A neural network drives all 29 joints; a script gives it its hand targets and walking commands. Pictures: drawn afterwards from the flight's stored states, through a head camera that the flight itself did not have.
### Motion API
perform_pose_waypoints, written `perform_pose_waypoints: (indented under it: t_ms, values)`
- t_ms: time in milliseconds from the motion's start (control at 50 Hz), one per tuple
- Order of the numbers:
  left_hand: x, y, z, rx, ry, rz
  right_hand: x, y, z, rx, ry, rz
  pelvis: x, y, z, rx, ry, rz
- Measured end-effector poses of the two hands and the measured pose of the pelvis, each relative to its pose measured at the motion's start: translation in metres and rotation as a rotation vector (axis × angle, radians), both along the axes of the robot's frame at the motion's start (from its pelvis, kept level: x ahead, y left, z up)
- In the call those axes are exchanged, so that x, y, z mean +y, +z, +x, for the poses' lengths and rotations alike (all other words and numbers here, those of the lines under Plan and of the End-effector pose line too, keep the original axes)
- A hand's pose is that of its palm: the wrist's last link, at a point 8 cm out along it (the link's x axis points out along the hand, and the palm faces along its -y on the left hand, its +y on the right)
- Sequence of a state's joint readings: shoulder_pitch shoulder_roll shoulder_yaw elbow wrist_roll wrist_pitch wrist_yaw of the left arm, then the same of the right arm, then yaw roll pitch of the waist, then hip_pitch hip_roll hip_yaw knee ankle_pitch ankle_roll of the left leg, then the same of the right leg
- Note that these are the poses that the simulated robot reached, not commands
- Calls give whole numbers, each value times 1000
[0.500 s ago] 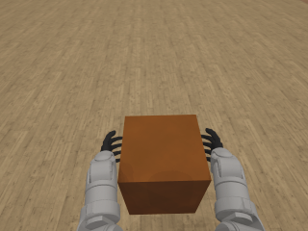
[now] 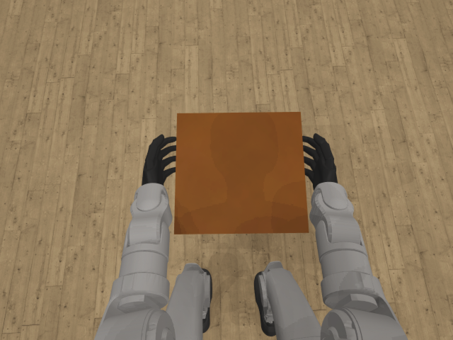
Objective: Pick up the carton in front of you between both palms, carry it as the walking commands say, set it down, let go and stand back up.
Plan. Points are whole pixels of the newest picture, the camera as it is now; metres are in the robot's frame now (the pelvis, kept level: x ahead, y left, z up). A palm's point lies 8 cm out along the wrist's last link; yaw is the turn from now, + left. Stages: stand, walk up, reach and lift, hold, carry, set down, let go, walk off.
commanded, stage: set down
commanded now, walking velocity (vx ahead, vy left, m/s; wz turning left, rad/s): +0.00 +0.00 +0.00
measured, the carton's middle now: (237, 181) +0.40 -0.01 -0.15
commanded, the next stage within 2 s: none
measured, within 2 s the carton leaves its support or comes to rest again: rests again in 1.58 s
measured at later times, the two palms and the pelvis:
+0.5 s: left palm (176, 173) +0.44 +0.12 -0.22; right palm (304, 179) +0.41 -0.17 -0.21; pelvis -0.04 +0.00 -0.13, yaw -1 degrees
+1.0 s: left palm (189, 173) +0.49 +0.11 -0.37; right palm (291, 183) +0.44 -0.18 -0.37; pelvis -0.05 +0.01 -0.24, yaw -2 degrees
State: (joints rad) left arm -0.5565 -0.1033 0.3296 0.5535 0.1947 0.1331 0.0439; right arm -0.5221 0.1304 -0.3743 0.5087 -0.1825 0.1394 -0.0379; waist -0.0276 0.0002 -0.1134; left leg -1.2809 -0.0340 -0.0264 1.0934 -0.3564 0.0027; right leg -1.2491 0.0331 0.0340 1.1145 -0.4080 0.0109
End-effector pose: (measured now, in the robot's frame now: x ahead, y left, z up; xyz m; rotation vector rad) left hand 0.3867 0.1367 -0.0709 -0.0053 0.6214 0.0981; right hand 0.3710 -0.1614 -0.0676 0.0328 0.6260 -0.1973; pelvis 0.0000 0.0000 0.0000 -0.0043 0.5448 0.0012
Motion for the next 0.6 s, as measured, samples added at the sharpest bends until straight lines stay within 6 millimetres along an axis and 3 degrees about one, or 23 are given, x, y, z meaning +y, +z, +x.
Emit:
perform_pose_waypoints:
  t_ms: [200,600]
  values:
    - [-4,-48,23,35,-18,-5,-4,-47,17,35,-28,7,-1,-51,-16,99,8,-10]
    - [-15,-178,65,59,-71,1,-14,-177,45,59,-68,3,4,-157,-40,240,3,-22]
